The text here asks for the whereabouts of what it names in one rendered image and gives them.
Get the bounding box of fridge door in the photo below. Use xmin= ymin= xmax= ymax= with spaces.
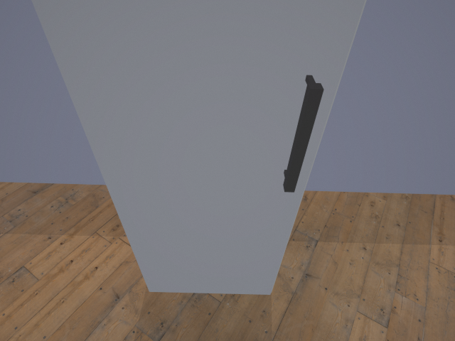
xmin=31 ymin=0 xmax=365 ymax=295

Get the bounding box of handle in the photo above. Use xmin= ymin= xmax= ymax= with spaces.
xmin=283 ymin=75 xmax=323 ymax=193

